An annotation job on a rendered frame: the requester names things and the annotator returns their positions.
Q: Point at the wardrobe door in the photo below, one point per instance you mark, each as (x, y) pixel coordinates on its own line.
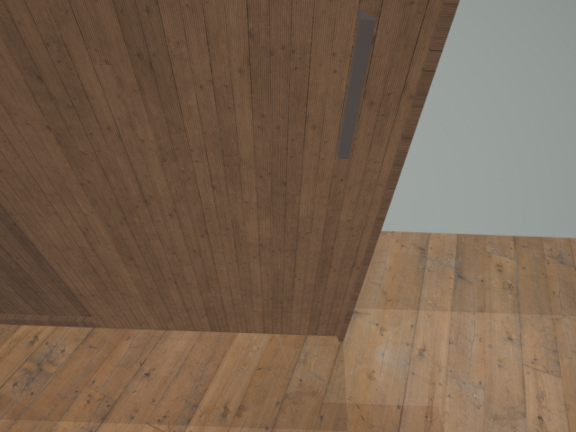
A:
(176, 161)
(28, 282)

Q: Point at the handle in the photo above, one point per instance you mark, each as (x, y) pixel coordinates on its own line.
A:
(363, 40)

